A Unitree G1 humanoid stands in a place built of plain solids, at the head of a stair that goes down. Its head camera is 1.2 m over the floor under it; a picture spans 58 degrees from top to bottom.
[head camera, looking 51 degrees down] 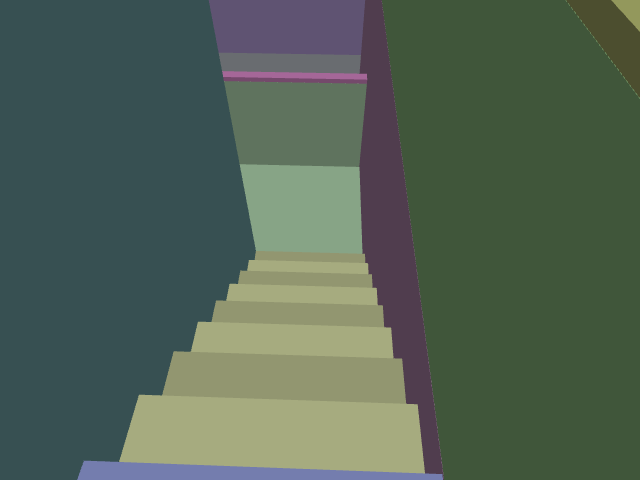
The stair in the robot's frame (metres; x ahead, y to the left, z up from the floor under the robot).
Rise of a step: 0.21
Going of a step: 0.24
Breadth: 0.90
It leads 2 degrees to the right of straight ahead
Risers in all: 9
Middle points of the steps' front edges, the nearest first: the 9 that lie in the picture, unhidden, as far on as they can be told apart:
0.24 0.15 0.00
0.48 0.14 -0.21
0.72 0.13 -0.41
0.96 0.12 -0.62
1.21 0.11 -0.82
1.45 0.10 -1.03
1.69 0.10 -1.23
1.93 0.09 -1.44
2.17 0.08 -1.64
